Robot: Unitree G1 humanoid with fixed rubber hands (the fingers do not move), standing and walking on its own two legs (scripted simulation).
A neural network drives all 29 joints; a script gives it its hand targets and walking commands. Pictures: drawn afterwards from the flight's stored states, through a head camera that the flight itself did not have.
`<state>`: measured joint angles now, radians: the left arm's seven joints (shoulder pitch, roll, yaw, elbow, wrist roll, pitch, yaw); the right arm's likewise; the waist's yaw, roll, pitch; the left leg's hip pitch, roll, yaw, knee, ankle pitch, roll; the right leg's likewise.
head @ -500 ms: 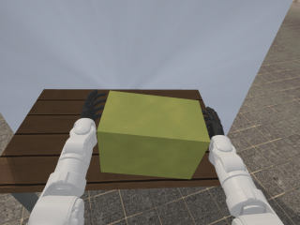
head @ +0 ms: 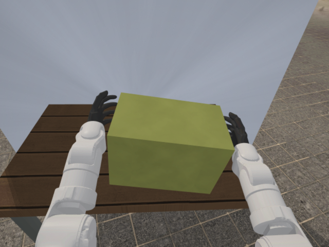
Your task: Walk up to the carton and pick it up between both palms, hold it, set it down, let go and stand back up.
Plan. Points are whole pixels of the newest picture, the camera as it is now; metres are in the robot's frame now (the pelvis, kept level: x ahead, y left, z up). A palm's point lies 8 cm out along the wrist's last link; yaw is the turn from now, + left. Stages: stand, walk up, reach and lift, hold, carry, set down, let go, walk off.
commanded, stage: reach and lift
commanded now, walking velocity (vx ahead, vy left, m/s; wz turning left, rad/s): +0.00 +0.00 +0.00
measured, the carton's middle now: (166, 143) +0.36 +0.03 +0.10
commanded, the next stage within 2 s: hold in 0.96 s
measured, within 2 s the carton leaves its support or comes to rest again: neither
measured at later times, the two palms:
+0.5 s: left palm (95, 118) +0.35 +0.20 +0.18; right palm (241, 141) +0.35 -0.16 +0.14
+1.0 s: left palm (93, 114) +0.35 +0.19 +0.19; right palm (243, 137) +0.34 -0.16 +0.15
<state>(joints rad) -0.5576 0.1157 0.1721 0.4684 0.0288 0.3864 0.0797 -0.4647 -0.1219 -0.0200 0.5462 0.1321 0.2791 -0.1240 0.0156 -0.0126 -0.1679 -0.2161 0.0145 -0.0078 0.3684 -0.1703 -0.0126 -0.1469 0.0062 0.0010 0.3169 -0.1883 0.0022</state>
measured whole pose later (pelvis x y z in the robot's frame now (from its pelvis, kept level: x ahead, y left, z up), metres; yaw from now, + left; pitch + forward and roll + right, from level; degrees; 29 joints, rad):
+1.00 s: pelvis -0.01 +0.00 +0.00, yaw +0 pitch -2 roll -1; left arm -0.59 0.10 0.21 0.32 0.09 0.56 0.05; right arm -0.51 -0.12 -0.05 0.46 0.13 0.39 -0.11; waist 0.00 -0.01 -0.14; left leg -0.17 0.01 -0.01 0.36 -0.16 -0.01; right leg -0.10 0.01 0.00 0.30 -0.18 0.00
